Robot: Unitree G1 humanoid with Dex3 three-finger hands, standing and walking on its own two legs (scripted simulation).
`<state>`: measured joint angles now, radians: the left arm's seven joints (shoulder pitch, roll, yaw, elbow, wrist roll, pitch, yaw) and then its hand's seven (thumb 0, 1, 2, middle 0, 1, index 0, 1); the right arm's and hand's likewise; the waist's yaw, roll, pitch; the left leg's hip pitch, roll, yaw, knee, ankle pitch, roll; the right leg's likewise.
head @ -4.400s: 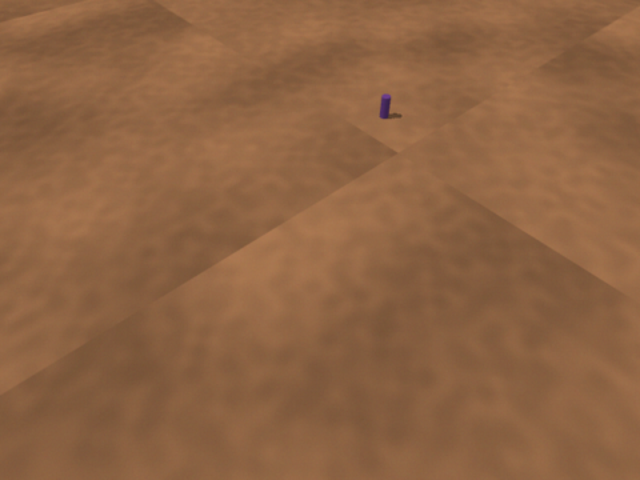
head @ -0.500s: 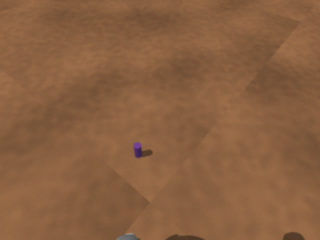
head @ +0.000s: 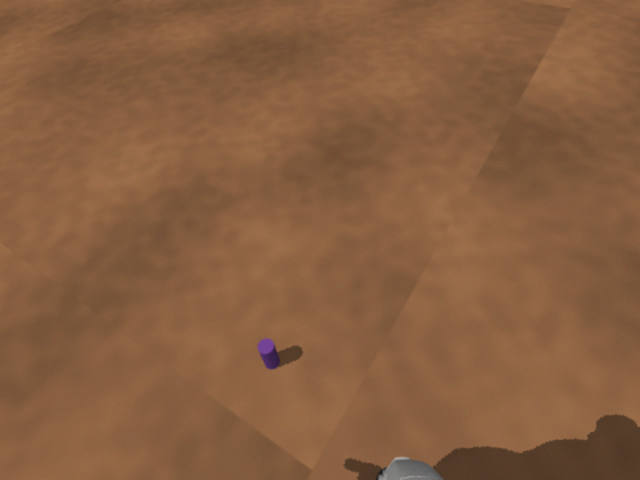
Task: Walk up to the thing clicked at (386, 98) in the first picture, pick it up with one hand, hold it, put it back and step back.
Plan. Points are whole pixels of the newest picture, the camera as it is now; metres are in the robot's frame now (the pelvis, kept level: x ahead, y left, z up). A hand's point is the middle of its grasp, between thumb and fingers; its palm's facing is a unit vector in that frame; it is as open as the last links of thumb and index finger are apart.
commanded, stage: walk up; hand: left
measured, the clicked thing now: (269, 354) +0.56 +0.20 -0.70
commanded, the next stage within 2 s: none
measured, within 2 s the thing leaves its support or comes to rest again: neither
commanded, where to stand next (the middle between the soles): +0.29 +0.02 m, yaw +0 degrees
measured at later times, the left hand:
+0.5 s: hand out of the picture +0.16 +0.30 -0.14, palm faces +0.01 -0.94 -0.35, open 7.4 cm
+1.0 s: hand (129, 419) +0.24 +0.30 -0.14, palm faces -0.05 -0.92 -0.40, open 7.4 cm
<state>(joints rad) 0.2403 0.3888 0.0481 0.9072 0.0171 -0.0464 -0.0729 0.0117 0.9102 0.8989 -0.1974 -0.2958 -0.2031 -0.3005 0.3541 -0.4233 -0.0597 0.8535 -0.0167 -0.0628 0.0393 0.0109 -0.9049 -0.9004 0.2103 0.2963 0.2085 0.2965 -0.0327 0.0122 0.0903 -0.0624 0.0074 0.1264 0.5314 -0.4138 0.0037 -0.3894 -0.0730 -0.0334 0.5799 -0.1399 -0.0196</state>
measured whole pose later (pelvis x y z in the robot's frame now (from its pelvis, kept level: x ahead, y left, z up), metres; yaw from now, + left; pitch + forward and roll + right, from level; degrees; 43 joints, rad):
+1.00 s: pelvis +0.18 +0.04 +0.00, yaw -1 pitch -4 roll +0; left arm 0.21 0.36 0.02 0.98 0.01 -0.01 0.00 0.01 0.91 0.90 -0.20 -0.30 -0.20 -0.30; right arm 0.17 -0.38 -0.02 0.91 0.01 -0.01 0.00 0.01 -0.91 -0.90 0.21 0.30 0.21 0.30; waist 0.00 0.05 0.13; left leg -0.30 0.03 0.08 0.68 -0.34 0.02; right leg -0.30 -0.02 -0.02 0.63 -0.26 0.00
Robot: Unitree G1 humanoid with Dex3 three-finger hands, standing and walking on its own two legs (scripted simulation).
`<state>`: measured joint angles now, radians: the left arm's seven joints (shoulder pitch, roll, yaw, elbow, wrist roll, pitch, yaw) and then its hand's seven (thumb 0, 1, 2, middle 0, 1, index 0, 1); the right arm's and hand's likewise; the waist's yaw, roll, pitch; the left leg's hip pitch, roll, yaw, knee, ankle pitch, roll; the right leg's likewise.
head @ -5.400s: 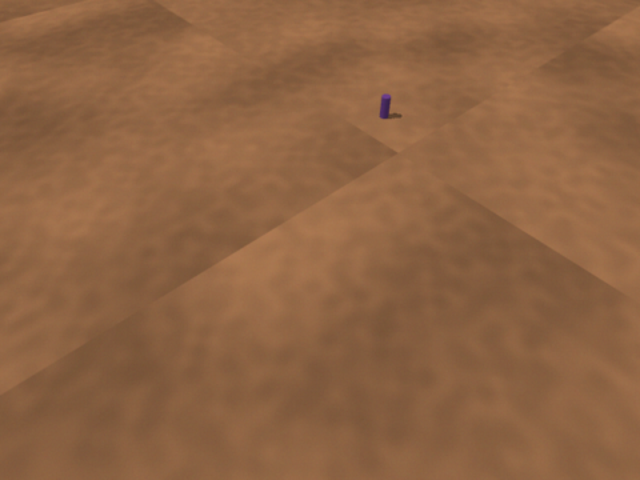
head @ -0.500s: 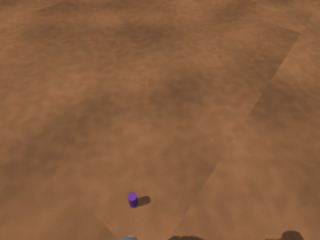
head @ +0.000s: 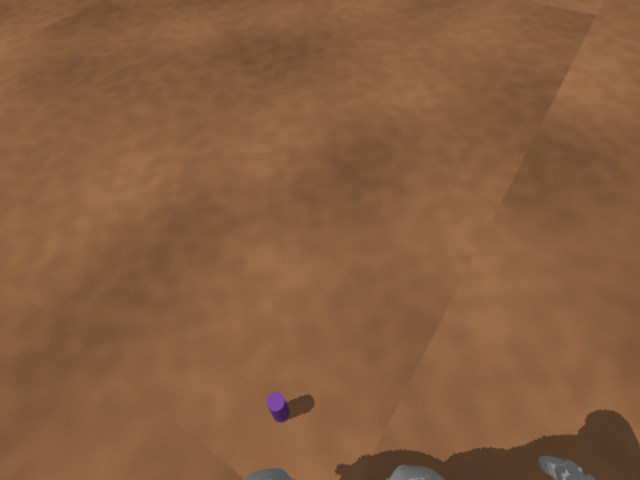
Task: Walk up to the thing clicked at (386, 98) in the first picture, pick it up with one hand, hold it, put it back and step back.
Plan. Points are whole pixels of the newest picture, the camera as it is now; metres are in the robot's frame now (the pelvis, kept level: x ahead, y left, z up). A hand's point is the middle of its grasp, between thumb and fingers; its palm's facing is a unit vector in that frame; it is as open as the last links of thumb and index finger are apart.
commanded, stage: walk up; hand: left
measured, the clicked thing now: (278, 407) +0.38 +0.16 -0.70
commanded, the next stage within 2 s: stand in 1.74 s
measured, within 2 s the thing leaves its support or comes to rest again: neither
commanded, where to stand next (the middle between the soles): +0.11 -0.01 m, yaw +1 degrees
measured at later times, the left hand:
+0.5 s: hand out of the picture +0.10 +0.24 -0.14, palm faces -0.03 -0.95 -0.30, open 7.4 cm
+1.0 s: hand out of the picture +0.12 +0.24 -0.13, palm faces +0.00 -0.95 -0.32, open 7.4 cm
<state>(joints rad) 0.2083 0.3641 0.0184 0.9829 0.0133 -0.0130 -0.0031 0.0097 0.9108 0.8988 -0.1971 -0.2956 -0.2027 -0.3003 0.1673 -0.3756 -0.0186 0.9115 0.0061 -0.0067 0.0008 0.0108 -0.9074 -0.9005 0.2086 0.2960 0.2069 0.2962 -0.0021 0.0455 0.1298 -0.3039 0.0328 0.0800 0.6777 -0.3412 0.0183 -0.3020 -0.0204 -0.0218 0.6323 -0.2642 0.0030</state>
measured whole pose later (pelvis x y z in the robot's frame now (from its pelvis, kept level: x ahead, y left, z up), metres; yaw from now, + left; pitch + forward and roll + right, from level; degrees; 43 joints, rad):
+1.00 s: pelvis +0.04 -0.01 +0.03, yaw +1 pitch -2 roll +0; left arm 0.08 0.33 0.01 1.17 0.01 -0.01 -0.01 0.01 0.91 0.90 -0.20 -0.30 -0.20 -0.30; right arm 0.05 -0.34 -0.01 1.16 -0.01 -0.02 0.01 0.01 -0.91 -0.90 0.21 0.30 0.21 0.30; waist 0.00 0.01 0.04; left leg -0.11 0.02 0.07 0.30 -0.16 0.00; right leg -0.11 -0.02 -0.04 0.30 -0.15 0.01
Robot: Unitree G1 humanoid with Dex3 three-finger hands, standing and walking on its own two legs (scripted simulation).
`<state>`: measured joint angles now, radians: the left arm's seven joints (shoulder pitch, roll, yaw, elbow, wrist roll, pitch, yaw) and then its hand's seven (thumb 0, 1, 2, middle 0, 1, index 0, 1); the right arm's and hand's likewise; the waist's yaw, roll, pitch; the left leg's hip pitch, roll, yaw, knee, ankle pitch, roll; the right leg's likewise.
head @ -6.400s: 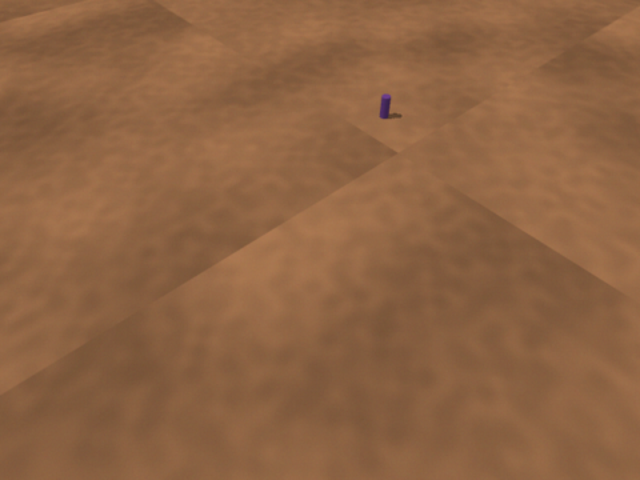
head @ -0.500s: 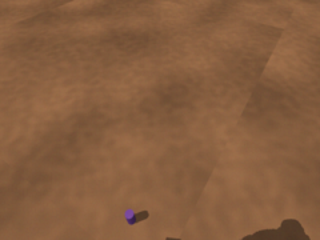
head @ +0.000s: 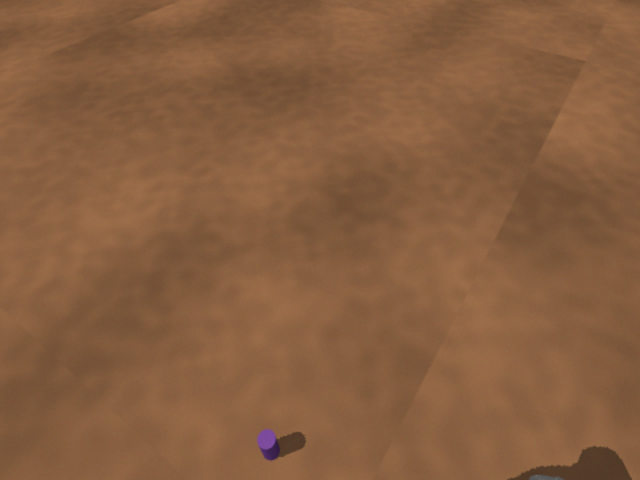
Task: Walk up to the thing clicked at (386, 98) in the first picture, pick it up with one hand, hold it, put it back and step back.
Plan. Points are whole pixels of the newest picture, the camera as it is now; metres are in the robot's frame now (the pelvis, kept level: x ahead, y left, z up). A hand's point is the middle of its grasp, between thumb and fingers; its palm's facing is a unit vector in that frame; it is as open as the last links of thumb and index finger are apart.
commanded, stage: walk up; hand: left
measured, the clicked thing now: (269, 445) +0.34 +0.17 -0.72
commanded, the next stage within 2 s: stand in 0.74 s
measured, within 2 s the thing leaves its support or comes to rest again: neither
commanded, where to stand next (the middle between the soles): +0.07 -0.01 m, yaw +0 degrees
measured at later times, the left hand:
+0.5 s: hand out of the picture +0.09 +0.25 -0.16, palm faces -0.03 -0.95 -0.32, open 7.4 cm
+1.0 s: hand out of the picture +0.09 +0.25 -0.16, palm faces -0.03 -0.94 -0.33, open 7.4 cm
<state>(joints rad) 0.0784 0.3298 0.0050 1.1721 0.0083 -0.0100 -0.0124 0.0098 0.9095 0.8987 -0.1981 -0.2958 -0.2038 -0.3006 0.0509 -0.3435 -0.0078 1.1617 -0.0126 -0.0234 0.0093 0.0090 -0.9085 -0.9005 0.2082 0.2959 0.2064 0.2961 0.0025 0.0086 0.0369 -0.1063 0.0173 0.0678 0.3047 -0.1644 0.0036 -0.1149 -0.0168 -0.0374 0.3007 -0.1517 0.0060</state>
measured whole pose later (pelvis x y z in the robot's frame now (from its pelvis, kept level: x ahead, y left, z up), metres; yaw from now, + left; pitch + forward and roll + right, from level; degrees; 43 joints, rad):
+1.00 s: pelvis +0.01 +0.00 +0.00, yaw +0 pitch -2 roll +0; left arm 0.10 0.34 -0.01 1.14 0.01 -0.01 -0.01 0.01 0.91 0.90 -0.20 -0.30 -0.20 -0.30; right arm 0.09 -0.34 0.00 1.15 -0.02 -0.02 0.01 0.01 -0.91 -0.90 0.21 0.30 0.21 0.30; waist -0.01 0.00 0.04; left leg -0.08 0.01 0.07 0.28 -0.17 0.01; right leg -0.10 -0.03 -0.04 0.29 -0.16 0.01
